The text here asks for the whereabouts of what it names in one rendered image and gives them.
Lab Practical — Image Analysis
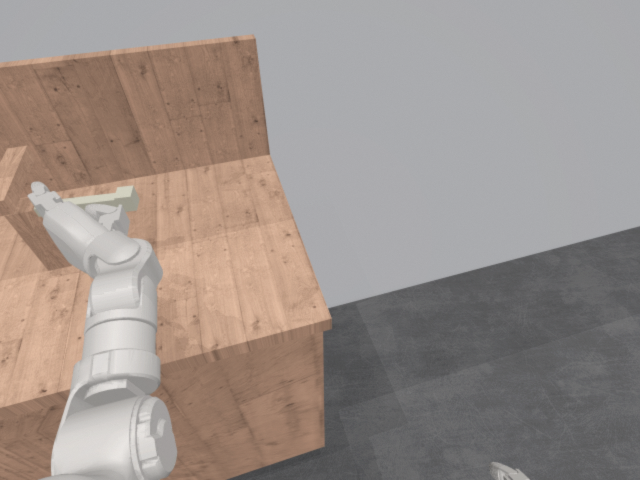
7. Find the counter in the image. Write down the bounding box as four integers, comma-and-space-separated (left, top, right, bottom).
0, 34, 332, 480

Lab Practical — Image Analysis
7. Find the robot left hand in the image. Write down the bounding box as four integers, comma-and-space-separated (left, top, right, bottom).
27, 182, 130, 273

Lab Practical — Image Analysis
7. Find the robot left forearm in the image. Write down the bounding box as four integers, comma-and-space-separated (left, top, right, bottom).
51, 231, 163, 476

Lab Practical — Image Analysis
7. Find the tap lever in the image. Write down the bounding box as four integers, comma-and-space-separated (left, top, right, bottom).
33, 186, 140, 217

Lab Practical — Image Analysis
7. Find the robot left upper arm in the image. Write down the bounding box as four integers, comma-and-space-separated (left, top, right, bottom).
38, 395, 177, 480

